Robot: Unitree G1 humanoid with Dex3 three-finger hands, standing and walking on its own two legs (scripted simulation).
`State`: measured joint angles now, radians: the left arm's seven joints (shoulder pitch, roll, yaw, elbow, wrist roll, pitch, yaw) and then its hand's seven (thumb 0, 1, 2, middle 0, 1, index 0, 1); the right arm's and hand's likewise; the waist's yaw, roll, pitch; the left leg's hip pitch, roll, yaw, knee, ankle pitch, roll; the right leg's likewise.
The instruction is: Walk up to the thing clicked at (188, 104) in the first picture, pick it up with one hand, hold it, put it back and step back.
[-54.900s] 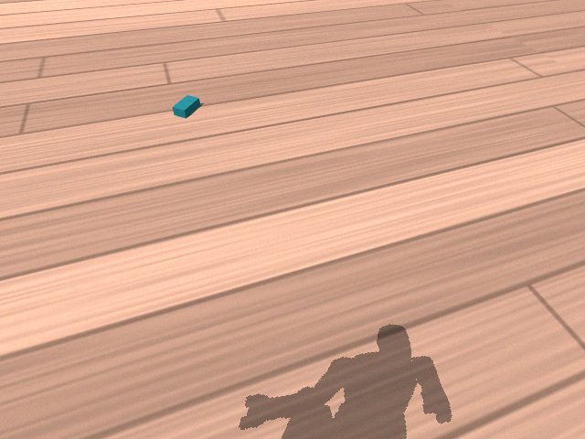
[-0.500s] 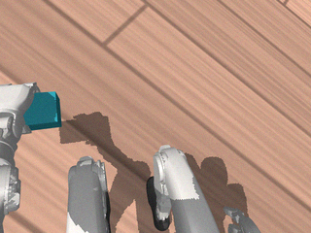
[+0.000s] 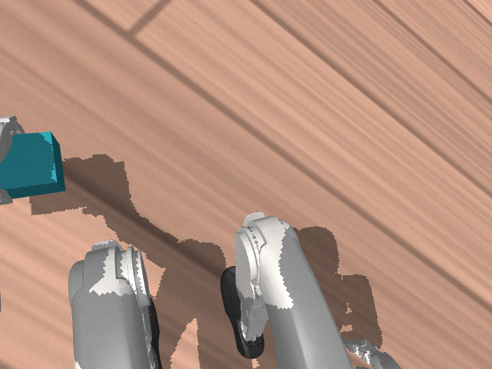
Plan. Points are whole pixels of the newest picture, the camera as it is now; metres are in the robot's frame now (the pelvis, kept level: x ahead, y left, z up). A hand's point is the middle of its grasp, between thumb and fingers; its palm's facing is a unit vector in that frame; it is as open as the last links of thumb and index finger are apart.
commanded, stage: crouch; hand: left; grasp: from above
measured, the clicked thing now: (0, 169) +0.46 +0.31 -0.21
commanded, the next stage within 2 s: lower in 0.08 s
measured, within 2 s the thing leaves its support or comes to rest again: rests again in 1.58 s
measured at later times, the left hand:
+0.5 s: hand (3, 170) +0.46 +0.32 -0.23, palm faces -0.47 -0.09 -0.88, open 11.5 cm
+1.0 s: hand (16, 169) +0.48 +0.32 -0.27, palm faces -0.45 -0.10 -0.89, open 11.5 cm
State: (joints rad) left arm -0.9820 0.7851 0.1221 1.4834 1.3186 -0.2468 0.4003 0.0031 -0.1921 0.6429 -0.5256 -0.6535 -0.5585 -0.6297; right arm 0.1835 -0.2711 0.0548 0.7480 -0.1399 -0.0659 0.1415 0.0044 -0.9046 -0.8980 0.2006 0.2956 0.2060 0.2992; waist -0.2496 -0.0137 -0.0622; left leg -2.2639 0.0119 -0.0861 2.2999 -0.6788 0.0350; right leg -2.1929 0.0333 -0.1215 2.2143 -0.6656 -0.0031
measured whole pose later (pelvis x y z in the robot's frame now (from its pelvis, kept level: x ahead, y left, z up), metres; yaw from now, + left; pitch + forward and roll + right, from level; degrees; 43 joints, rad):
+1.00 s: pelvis +0.00 +0.00 -0.06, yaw -5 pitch +31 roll -12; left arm -1.03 1.00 0.20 1.61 1.34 -0.25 0.49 0.00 -0.19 0.64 -0.52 -0.66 -0.55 -0.63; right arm 0.13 -0.30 0.19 0.68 -0.20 -0.13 0.17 0.00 -0.89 -0.89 0.20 0.30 0.21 0.30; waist -0.34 -0.09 0.10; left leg -2.37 0.02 -0.17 2.52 -0.71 0.04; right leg -2.28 0.05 -0.20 2.37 -0.67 0.00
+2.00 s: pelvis +0.00 +0.00 -0.06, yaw -7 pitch +27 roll -14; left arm -1.03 1.10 0.17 1.68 1.31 -0.28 0.53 -0.01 -0.17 0.68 -0.43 -0.73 -0.45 -0.72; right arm 0.12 -0.35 0.30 0.64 -0.22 -0.20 0.21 0.00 -0.90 -0.90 0.20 0.30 0.21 0.30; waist -0.36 -0.15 0.18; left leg -2.35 0.03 -0.22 2.56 -0.72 0.03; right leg -2.24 0.07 -0.24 2.37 -0.64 0.01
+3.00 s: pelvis +0.00 +0.00 -0.06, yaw -8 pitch +27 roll -15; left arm -1.02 1.09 0.17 1.60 1.30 -0.27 0.53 0.00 -0.51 0.99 -0.08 -1.03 -0.09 -1.03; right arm 0.13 -0.35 0.30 0.63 -0.22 -0.21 0.22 0.00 -0.90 -0.90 0.20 0.30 0.21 0.30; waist -0.35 -0.15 0.17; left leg -2.34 0.03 -0.23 2.55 -0.72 0.03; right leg -2.24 0.08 -0.25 2.35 -0.64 0.01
